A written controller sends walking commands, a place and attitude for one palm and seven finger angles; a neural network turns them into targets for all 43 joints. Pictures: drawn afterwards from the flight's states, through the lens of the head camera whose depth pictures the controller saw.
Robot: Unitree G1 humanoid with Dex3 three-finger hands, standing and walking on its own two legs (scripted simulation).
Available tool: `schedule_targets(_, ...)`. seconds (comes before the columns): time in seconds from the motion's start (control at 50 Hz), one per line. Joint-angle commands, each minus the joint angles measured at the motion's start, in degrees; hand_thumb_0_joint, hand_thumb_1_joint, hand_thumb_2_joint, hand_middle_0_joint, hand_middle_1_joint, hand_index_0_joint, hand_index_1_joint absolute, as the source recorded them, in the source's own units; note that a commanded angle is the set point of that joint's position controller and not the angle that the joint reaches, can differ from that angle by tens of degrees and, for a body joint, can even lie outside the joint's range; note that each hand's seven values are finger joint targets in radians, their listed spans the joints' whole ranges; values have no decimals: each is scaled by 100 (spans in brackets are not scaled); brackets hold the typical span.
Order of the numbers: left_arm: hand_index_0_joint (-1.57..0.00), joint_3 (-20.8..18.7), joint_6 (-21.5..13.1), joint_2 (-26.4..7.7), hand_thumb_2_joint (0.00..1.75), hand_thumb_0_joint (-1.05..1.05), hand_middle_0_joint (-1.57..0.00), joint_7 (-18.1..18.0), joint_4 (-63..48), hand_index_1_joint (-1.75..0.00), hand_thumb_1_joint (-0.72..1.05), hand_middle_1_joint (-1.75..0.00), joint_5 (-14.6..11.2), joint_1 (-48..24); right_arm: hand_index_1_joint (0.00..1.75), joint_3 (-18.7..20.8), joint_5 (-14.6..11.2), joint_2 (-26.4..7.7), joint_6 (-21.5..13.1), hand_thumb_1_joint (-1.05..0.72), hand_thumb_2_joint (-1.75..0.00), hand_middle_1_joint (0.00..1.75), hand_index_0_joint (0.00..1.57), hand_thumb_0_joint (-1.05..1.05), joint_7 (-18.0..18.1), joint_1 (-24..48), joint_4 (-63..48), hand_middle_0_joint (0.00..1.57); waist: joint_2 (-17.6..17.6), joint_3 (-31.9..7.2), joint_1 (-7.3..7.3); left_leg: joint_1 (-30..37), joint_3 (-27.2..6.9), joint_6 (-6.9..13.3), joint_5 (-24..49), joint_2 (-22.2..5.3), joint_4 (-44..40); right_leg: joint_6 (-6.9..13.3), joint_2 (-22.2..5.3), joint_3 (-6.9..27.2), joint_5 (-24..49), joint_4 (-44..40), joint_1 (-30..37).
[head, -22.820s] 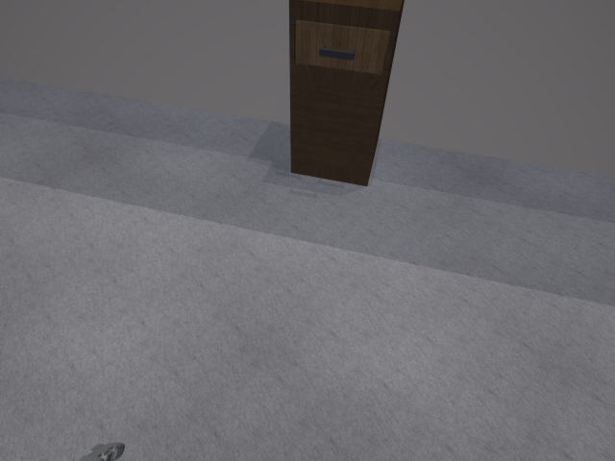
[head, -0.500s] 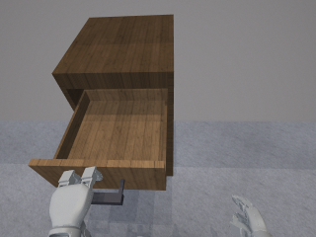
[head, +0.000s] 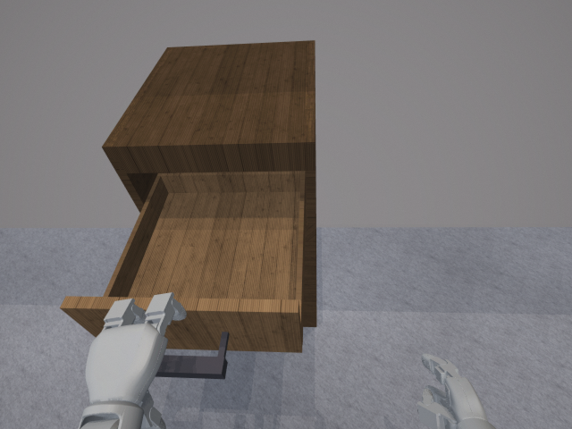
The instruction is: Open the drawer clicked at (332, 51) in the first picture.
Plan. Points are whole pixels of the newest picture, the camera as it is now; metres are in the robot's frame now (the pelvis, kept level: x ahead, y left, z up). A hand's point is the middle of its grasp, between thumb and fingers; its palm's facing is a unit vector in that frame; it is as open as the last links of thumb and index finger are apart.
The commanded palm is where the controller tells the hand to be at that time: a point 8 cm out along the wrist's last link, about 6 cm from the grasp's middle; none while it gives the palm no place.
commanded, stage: lift the hand off the handle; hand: left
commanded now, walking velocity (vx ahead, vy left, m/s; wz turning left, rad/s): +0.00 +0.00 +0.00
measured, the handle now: (185, 351) +0.25 +0.20 -0.07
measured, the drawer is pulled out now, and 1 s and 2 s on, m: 0.30 0.30 0.30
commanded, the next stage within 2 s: draw the hand back to the body in 0.92 s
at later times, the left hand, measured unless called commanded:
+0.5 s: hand (144, 353) +0.20 +0.20 +0.05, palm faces +0.06 -0.15 -0.99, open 13.9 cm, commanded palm +0.18 +0.20 +0.11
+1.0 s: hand (138, 345) +0.20 +0.20 +0.07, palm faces +0.03 -0.19 -0.98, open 13.9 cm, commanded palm +0.18 +0.20 +0.13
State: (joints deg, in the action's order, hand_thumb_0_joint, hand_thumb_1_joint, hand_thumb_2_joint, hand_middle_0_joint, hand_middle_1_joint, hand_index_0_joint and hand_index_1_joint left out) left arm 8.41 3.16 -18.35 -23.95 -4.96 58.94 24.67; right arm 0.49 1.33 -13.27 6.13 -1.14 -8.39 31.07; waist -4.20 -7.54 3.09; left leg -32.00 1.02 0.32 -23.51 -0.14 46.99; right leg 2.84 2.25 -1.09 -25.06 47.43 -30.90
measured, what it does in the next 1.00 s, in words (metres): stands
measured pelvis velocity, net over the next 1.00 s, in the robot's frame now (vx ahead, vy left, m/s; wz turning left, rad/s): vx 0.01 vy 0.00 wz -0.01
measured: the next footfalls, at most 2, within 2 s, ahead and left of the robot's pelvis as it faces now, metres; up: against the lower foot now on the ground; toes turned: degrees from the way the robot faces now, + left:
none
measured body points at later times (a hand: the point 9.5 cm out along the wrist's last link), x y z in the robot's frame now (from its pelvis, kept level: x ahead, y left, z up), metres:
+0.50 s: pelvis +0.00 +0.00 +0.01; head +0.01 -0.05 +0.46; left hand +0.19 +0.21 +0.10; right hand +0.22 -0.21 -0.08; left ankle +0.00 +0.12 -0.70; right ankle -0.01 -0.09 -0.70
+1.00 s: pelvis +0.01 +0.00 +0.02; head +0.02 -0.04 +0.47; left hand +0.20 +0.21 +0.12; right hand +0.23 -0.20 -0.07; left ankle +0.00 +0.12 -0.70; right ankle -0.01 -0.09 -0.70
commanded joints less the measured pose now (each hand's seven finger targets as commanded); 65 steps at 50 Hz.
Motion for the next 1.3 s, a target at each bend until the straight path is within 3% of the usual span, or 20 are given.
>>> schedule_targets(0.0, -30, -569, -78, -744, 30, 0, -30, -194, -1288, -120, -50, -120, 27, -233, 30, 172, 2, -476, -310, -90, -90, 30, 20, 0, 21, 765, -958, 20, 289, -793, 17, 881, -51, 154, 1349, 111, -555, -21, -102, 216, 1951, -885, 347)
schedule_targets(0.02, -30, -572, -73, -743, 30, 0, -30, -184, -1343, -120, -50, -120, 4, -132, 30, 169, 5, -469, -314, -90, -90, 30, 20, 0, 2, 773, -985, 20, 343, -886, 46, 923, -43, 157, 1435, 105, -561, -27, -115, 193, 2040, -881, 418)
schedule_targets(0.1, -30, -489, -12, -718, 30, 0, -30, -80, -1415, -120, -50, -120, -45, -364, 30, 175, -29, -476, -298, -90, -90, 30, 20, 0, 4, 826, -972, 20, 375, -603, -18, 927, -54, 164, 1232, 89, -676, -44, -119, 215, 1744, -1033, 344)
schedule_targets(0.22, -30, -555, -10, -818, 30, 0, -30, 38, -1561, -120, -50, -120, -56, -336, 30, 145, -27, -463, -317, -90, -90, 30, 20, 0, 1, 844, -1008, 20, 535, -684, 59, 1061, -52, 175, 1295, 100, -758, -60, -149, 235, 1798, -1138, 506)
schedule_targets(0.24, -30, -577, -4, -824, 30, 0, -30, 56, -1517, -120, -50, -120, -54, -335, 30, 144, -49, -455, -317, -90, -90, 30, 20, 0, 10, 887, -989, 20, 458, -505, 36, 1045, -35, 167, 1242, 98, -780, -57, -145, 279, 1759, -1197, 459)
schedule_targets(0.32, -30, -556, 13, -820, 30, 0, -30, 135, -1697, -120, -50, -120, -73, -349, 30, 125, -49, -450, -323, -90, -90, 30, 20, 0, -6, 900, -993, 20, 351, -702, 105, 1221, -30, 163, 1429, 98, -849, -43, -161, 264, 1944, -1216, 643)
schedule_targets(0.46, -30, -627, 64, -889, 30, 0, -30, 328, -1818, -120, -50, -120, -184, -327, 30, 98, -95, -445, -323, -90, -90, 30, 20, 0, -12, 998, -1001, 20, 517, -408, 81, 1267, -47, 154, 1453, 84, -1002, -55, -175, 360, 1999, -1427, 754)
schedule_targets(0.5, -30, -540, 35, -853, 30, 0, -30, 366, -2001, -120, -50, -120, -177, -367, 30, 115, -75, -429, -337, -90, -90, 30, 20, 0, -18, 977, -1018, 20, 346, -483, 101, 1402, -20, 179, 1461, 79, -1006, -55, -199, 350, 1965, -1467, 776)
schedule_targets(0.58, -30, -642, 14, -975, 30, 0, -30, 444, -2076, -120, -50, -120, -194, -530, 30, 85, -64, -450, -331, -90, -90, 30, 20, 0, -4, 974, -1002, 20, 449, -441, 110, 1455, -47, 179, 1411, 85, -1071, -64, -202, 358, 1846, -1574, 785)
schedule_targets(0.7, -30, -939, 5, -1144, 30, 0, -30, 528, -2151, -120, -50, -120, -301, -80, 30, 85, -109, -434, -353, -90, -90, 30, 20, 0, 11, 1017, -1017, 20, 408, -548, 219, 1548, -19, 158, 1667, 104, -1139, -56, -229, 436, 2378, -1616, 1140)
schedule_targets(0.78, -30, -685, 72, -980, 30, 0, -30, 684, -2334, -120, -50, -120, -365, -262, 30, 71, -117, -460, -330, -90, -90, 30, 20, 0, -29, 1030, -1018, 20, 228, -368, 150, 1653, -44, 163, 1728, 60, -1214, -56, -218, 338, 2193, -1700, 1000)
schedule_targets(0.86, -30, -560, 81, -860, 30, 0, -30, 813, -2212, -120, -50, -120, -366, -340, 30, 60, -124, -462, -334, -90, -90, 30, 20, 0, -44, 1070, -1041, 20, 524, -205, 121, 1685, -89, 169, 1673, 38, -1261, -63, -207, 333, 2053, -1773, 928)
schedule_targets(0.92, -30, -535, 18, -889, 30, 0, -30, 836, -2305, -120, -50, -120, -307, -242, 30, 85, -105, -467, -321, -90, -90, 30, 20, 0, -63, 949, -1069, 20, 406, -402, 211, 1713, -58, 180, 1749, 36, -1285, -57, -186, 206, 2071, -1697, 1014)
schedule_targets(0.94, -30, -641, -2, -989, 30, 0, -30, 801, -2330, -120, -50, -120, -260, -328, 30, 70, -106, -450, -321, -90, -90, 30, 20, 0, -72, 968, -1072, 20, 504, -433, 193, 1731, -63, 164, 1754, 29, -1272, -50, -195, 264, 2038, -1691, 982)
schedule_targets(0.98, -30, -615, -15, -966, 30, 0, -30, 756, -2394, -120, -50, -120, -197, -490, 30, 74, -83, -452, -317, -90, -90, 30, 20, 0, -69, 934, -1054, 20, 340, -476, 210, 1751, -80, 164, 1748, 28, -1270, -17, -167, 233, 1941, -1674, 955)
schedule_targets(1.06, -30, -1057, -36, -1290, 30, 0, -30, 578, -2629, -120, -50, -120, -167, -223, 30, 67, -79, -439, -334, -90, -90, 30, 20, 0, -77, 1006, -1101, 20, 159, -742, 295, 1855, -83, 103, 2067, 18, -1226, 46, -163, 374, 2336, -1599, 1169)
schedule_targets(1.16, -30, -1030, 107, -1138, 30, 0, -30, 660, -2555, -120, -50, -120, -399, 147, 30, 51, -150, -453, -304, -90, -90, 30, 20, 0, -110, 1131, -1119, 20, 255, -390, 240, 1781, -104, 113, 2086, -13, -1295, 9, -175, 354, 2450, -1686, 1171)
schedule_targets(1.2, -30, -836, 170, -1034, 30, 0, -30, 806, -2604, -120, -50, -120, -485, 69, 30, 42, -177, -467, -273, -90, -90, 30, 20, 0, -108, 1111, -1122, 20, 400, -279, 190, 1753, -94, 149, 1972, -31, -1361, -54, -205, 231, 2344, -1719, 1159)
schedule_targets(1.24, -30, -1039, 192, -1281, 30, 0, -30, 910, -2659, -120, -50, -120, -539, 130, 30, 29, -183, -502, -271, -90, -90, 30, 20, 0, -68, 1113, -1140, 20, 475, -325, 221, 1751, -95, 153, 1872, -14, -1411, -90, -225, 249, 2271, -1792, 1249)
schedule_targets(1.28, -30, -949, 202, -1232, 30, 0, -30, 1010, -2710, -120, -50, -120, -564, 104, 30, 3, -181, -498, -265, -90, -90, 30, 20, 0, -44, 1068, -1137, 20, 367, -313, 235, 1797, -107, 175, 1828, -20, -1455, -86, -220, 194, 2108, -1843, 1235)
